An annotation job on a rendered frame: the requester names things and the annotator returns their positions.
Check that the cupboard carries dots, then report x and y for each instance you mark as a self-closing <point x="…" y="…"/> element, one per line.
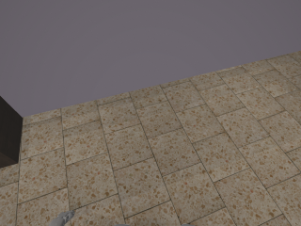
<point x="11" y="125"/>

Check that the left robot hand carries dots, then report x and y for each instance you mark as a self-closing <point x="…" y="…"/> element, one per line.
<point x="62" y="218"/>

